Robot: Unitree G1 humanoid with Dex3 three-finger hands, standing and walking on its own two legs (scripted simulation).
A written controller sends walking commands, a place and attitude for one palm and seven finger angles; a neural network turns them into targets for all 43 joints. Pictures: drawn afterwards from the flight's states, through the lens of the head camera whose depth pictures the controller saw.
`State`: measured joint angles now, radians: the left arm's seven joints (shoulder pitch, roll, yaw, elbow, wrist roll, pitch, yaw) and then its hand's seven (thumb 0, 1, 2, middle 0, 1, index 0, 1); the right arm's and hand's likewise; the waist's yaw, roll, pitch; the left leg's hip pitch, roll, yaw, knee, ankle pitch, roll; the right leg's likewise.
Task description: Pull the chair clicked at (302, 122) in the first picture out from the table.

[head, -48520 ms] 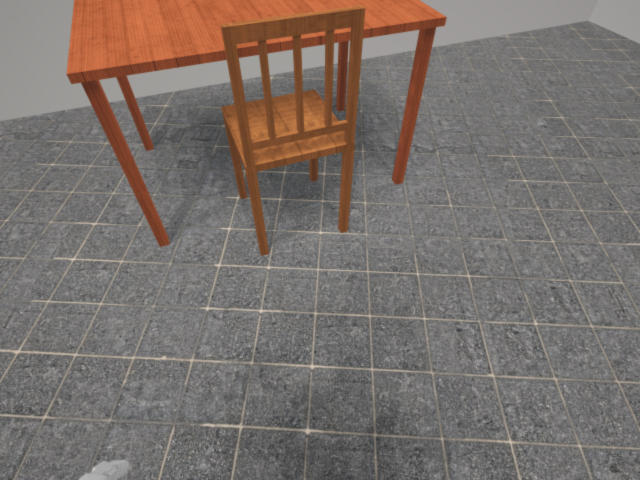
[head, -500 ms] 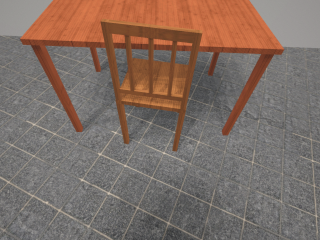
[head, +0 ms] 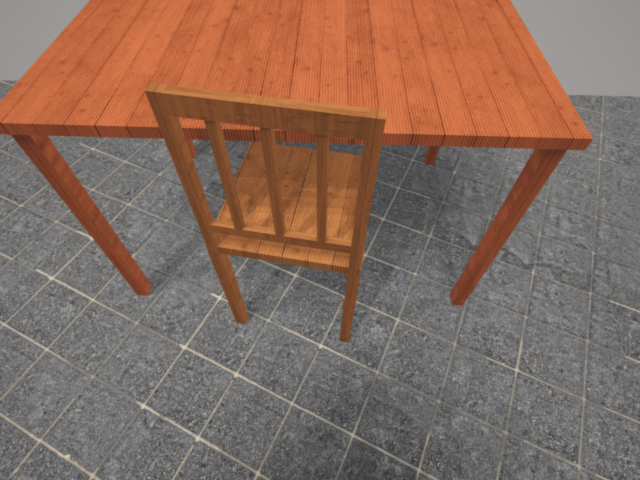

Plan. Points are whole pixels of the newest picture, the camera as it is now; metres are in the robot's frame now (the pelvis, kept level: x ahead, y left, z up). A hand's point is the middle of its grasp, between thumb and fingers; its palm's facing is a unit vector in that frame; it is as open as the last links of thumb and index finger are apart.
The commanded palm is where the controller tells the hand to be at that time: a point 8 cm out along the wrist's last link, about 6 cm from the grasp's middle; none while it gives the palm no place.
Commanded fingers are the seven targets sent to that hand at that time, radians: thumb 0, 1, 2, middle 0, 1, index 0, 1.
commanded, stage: come to a stop and stand still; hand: left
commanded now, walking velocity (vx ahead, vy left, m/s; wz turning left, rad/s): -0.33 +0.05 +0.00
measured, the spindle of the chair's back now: (274, 186) +0.62 +0.13 -0.08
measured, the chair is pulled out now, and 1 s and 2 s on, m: -0.08 -0.08 -0.08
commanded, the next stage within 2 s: look again from close up in 0.70 s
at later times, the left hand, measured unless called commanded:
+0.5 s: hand out of the picture +0.05 +0.17 -0.16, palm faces +0.03 -0.96 -0.29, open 7.4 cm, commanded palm none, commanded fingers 0.00 0.90 0.90 -0.20 -0.30 -0.20 -0.30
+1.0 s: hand out of the picture +0.13 +0.16 -0.16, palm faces -0.04 -0.97 -0.25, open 7.4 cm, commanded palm none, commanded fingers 0.00 0.90 0.90 -0.20 -0.30 -0.20 -0.30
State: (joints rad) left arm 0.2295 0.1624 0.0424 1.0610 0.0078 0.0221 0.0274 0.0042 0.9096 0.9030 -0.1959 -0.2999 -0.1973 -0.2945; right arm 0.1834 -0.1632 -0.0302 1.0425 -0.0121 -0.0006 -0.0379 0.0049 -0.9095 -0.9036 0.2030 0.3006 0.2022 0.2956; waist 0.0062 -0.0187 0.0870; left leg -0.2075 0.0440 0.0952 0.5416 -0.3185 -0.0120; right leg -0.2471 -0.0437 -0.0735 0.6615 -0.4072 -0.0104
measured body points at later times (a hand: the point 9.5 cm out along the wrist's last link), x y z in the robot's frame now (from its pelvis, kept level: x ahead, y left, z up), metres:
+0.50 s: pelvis +0.05 -0.03 +0.01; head +0.12 -0.04 +0.45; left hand +0.05 +0.22 -0.14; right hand +0.15 -0.28 -0.15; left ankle +0.06 +0.10 -0.70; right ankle -0.04 -0.10 -0.73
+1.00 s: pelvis +0.05 -0.02 +0.00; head +0.06 -0.04 +0.45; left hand +0.14 +0.21 -0.14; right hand +0.07 -0.26 -0.16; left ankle +0.06 +0.10 -0.73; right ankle +0.02 -0.13 -0.73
